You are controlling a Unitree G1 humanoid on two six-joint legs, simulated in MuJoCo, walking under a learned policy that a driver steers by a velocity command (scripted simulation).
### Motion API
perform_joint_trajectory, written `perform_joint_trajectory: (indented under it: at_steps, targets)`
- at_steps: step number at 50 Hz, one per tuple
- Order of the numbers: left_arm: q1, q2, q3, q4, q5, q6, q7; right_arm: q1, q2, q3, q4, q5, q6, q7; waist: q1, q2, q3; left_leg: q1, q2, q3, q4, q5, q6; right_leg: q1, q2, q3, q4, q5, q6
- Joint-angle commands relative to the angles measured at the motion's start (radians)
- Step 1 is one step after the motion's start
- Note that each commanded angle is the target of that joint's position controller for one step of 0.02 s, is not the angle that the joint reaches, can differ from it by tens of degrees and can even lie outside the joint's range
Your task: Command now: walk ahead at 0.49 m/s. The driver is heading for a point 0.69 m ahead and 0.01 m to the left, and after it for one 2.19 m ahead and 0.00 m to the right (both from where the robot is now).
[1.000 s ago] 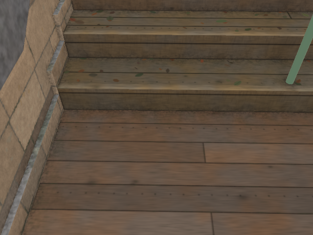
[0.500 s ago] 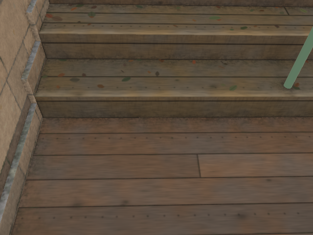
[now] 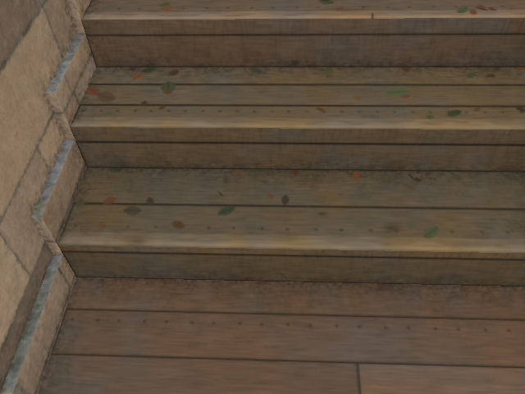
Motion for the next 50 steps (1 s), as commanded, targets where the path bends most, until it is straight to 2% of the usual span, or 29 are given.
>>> perform_joint_trajectory:
  at_steps: [1,5,8,10,11,12,13,14,15,16,17,18,20,21,24,25,30,33,35,37,38,39,40,41,42,43,45,47,50]
  targets:
    - [0.04,0.118,0.016,-0.023,-0.001,-0.016,0.006,-0.106,-0.029,0.002,-0.072,0.006,-0.012,0.003,0.0,-0.087,0.071,-0.025,-0.017,0.035,-0.132,0.099,-0.011,-0.035,-0.26,0.141,-0.107,0.281,-0.082]
    - [0.102,0.127,0.014,0.016,0.009,-0.017,0.019,-0.224,-0.034,0.008,-0.109,0.009,-0.02,0.0,0.032,-0.091,0.087,-0.027,-0.049,0.059,-0.264,0.103,0.009,0.085,-0.288,0.133,-0.083,0.383,-0.086]
    - [0.101,0.135,0.017,0.036,0.016,-0.013,0.031,-0.236,-0.044,0.004,-0.121,0.011,-0.031,-0.003,0.017,-0.098,0.087,0.008,-0.075,0.065,-0.331,0.021,0.046,0.175,-0.317,0.126,-0.019,0.533,-0.087]
    - [0.066,0.15,0.02,0.04,0.02,-0.01,0.035,-0.135,-0.061,-0.006,-0.092,0.01,-0.038,-0.015,-0.037,-0.119,0.032,0.17,-0.13,0.087,-0.365,-0.063,0.084,0.183,-0.316,0.1,0.115,0.814,-0.064]
    - [0.054,0.158,0.022,0.042,0.021,-0.006,0.034,-0.008,-0.082,-0.018,-0.05,0.008,-0.044,-0.025,-0.09,-0.117,-0.038,0.314,-0.163,0.098,-0.401,-0.077,0.107,0.173,-0.301,0.085,0.263,0.899,-0.05]
    - [0.041,0.153,0.018,0.04,0.014,-0.005,0.029,0.169,-0.113,-0.033,0.007,-0.006,-0.054,-0.033,-0.16,-0.098,-0.132,0.556,-0.134,0.062,-0.438,-0.05,0.139,0.053,-0.264,0.056,0.469,0.791,-0.032]
    - [0.059,0.093,0.0,0.002,-0.012,-0.007,0.02,0.334,-0.207,-0.059,0.034,-0.036,-0.058,-0.046,-0.194,0.031,-0.271,0.86,0.124,-0.246,-0.448,-0.179,0.216,-0.228,-0.189,0.008,0.805,0.406,-0.005]
    - [0.149,0.049,-0.002,0.01,-0.028,-0.006,0.012,0.335,-0.246,-0.071,0.042,-0.026,-0.05,-0.036,-0.139,0.19,-0.356,1.019,0.329,-0.698,-0.573,-0.196,0.336,-0.524,-0.006,0.05,1.098,-0.371,0.014]
    - [0.029,0.139,0.022,0.001,-0.005,-0.002,0.016,0.229,-0.191,-0.06,0.033,0.01,-0.044,-0.03,-0.115,0.025,-0.221,0.898,0.256,-0.613,-0.612,-0.266,0.282,-0.604,-0.082,0.158,1.124,-0.272,-0.007]
    - [-0.041,0.128,0.021,-0.024,-0.003,-0.009,0.009,0.135,-0.136,-0.044,0.022,0.021,-0.047,-0.026,-0.081,0.007,-0.096,0.737,0.224,-0.459,-0.649,-0.204,0.25,-0.599,-0.123,0.148,1.072,-0.167,-0.008]
    - [-0.066,0.106,0.018,-0.023,0.0,-0.008,0.006,0.096,-0.091,-0.031,0.026,0.019,-0.055,-0.022,-0.053,-0.022,-0.04,0.632,0.178,-0.363,-0.685,-0.101,0.218,-0.558,-0.155,0.139,1.017,-0.116,-0.004]
    - [-0.065,0.094,0.019,-0.018,0.018,0.003,0.002,0.094,-0.065,-0.022,0.041,0.022,-0.061,-0.024,-0.027,-0.013,-0.009,0.56,0.138,-0.287,-0.702,-0.016,0.192,-0.516,-0.173,0.134,0.977,-0.098,0.006]
    - [-0.042,0.056,0.012,-0.007,0.032,0.025,-0.008,0.128,-0.037,-0.009,0.073,0.026,-0.075,-0.028,0.002,0.003,-0.01,0.495,0.107,-0.201,-0.726,0.117,0.176,-0.452,-0.18,0.114,0.936,-0.082,0.03]
    - [-0.051,0.051,0.012,-0.011,0.034,0.031,-0.012,0.152,-0.053,-0.011,0.089,0.03,-0.082,-0.029,0.009,0.004,-0.007,0.492,0.098,-0.171,-0.732,0.169,0.179,-0.463,-0.184,0.104,0.919,-0.074,0.039]
    - [-0.171,0.064,0.013,-0.049,0.034,0.041,-0.018,0.202,-0.085,-0.014,0.115,0.03,-0.086,-0.031,-0.002,0.012,0.028,0.504,0.073,-0.111,-0.765,0.194,0.174,-0.558,-0.206,0.072,0.825,0.019,0.065]
    - [-0.218,0.069,0.013,-0.064,0.047,0.042,-0.021,0.234,-0.078,-0.012,0.126,0.031,-0.085,-0.031,-0.013,0.001,0.042,0.523,0.076,-0.111,-0.768,0.189,0.17,-0.602,-0.214,0.07,0.776,0.054,0.079]
    - [-0.425,0.048,-0.002,-0.126,0.012,0.029,-0.017,0.28,-0.089,-0.008,0.143,0.022,-0.091,-0.038,-0.064,0.028,0.057,0.564,0.033,-0.036,-0.77,0.314,0.139,-0.55,-0.171,0.011,0.484,0.188,0.089]
    - [-0.476,0.06,-0.004,-0.142,0.011,0.023,-0.009,0.312,-0.09,-0.007,0.162,0.017,-0.091,-0.044,-0.076,0.042,0.056,0.65,0.055,-0.031,-0.734,0.392,0.137,-0.518,-0.146,0.001,0.39,0.181,0.06]
    - [-0.435,0.07,0.001,-0.132,0.013,0.021,0.001,0.308,-0.09,-0.008,0.17,0.01,-0.086,-0.052,-0.052,0.066,0.034,0.72,0.09,-0.032,-0.662,0.498,0.141,-0.484,-0.133,0.001,0.382,0.088,0.027]
    - [-0.238,0.094,0.017,-0.068,0.019,0.009,0.017,0.289,-0.091,-0.01,0.173,0.007,-0.082,-0.06,0.03,0.048,-0.042,0.705,0.082,-0.012,-0.452,0.706,0.134,-0.279,-0.077,-0.009,0.343,0.02,-0.013]
    - [-0.103,0.097,0.025,-0.018,0.034,-0.006,0.025,0.253,-0.098,-0.01,0.163,0.019,-0.08,-0.057,0.091,-0.002,-0.092,0.641,0.031,0.013,-0.255,0.719,0.106,-0.122,-0.054,-0.023,0.248,0.104,-0.028]
    - [0.053,0.169,0.043,0.021,0.061,-0.02,0.037,0.25,-0.077,0.0,0.139,0.033,-0.084,-0.056,0.135,-0.072,-0.182,0.445,-0.023,0.035,0.015,0.39,0.076,0.12,-0.228,0.14,0.237,0.266,-0.062]
    - [0.08,0.277,0.069,0.029,0.064,-0.016,0.033,0.433,0.062,0.027,0.145,0.07,-0.078,-0.053,0.037,-0.334,-0.298,0.125,-0.205,0.075,0.41,-0.497,0.029,0.358,-0.567,0.569,0.215,0.665,-0.255]
    - [0.024,0.234,0.07,0.022,0.015,-0.004,0.024,0.381,-0.052,-0.003,0.174,0.032,-0.062,-0.061,0.041,-0.115,-0.289,0.11,-0.16,-0.076,0.466,-0.452,0.04,0.24,-0.509,0.561,0.171,0.577,-0.252]
    - [-0.107,0.162,0.046,-0.001,0.004,-0.005,0.022,0.285,-0.047,-0.008,0.149,0.019,-0.061,-0.056,-0.002,-0.096,-0.146,0.09,-0.12,-0.078,0.444,-0.364,0.035,0.083,-0.463,0.423,0.139,0.53,-0.224]
    - [-0.157,0.09,0.026,-0.002,0.004,-0.008,0.019,0.247,-0.034,-0.008,0.143,0.011,-0.061,-0.053,-0.025,-0.072,-0.07,0.108,-0.092,-0.067,0.398,-0.311,0.026,-0.025,-0.417,0.339,0.095,0.57,-0.187]
    - [-0.161,0.02,-0.003,0.021,-0.002,-0.013,0.028,0.239,-0.018,-0.012,0.145,-0.005,-0.037,-0.043,-0.062,-0.095,-0.033,0.199,-0.073,-0.059,0.306,-0.258,0.007,-0.147,-0.342,0.198,0.059,0.664,-0.128]
    - [-0.145,0.031,-0.012,0.042,0.005,-0.025,0.033,0.263,0.02,-0.007,0.161,-0.004,-0.017,-0.038,-0.091,-0.093,-0.061,0.276,-0.095,-0.044,0.239,-0.235,-0.011,-0.194,-0.316,0.127,0.068,0.805,-0.12]
    - [-0.143,0.042,-0.03,0.049,0.024,-0.032,0.038,0.272,0.057,0.011,0.191,0.003,0.015,-0.054,-0.113,-0.12,-0.116,0.371,-0.109,0.012,0.041,-0.258,-0.041,-0.183,-0.281,0.04,0.125,0.979,-0.08]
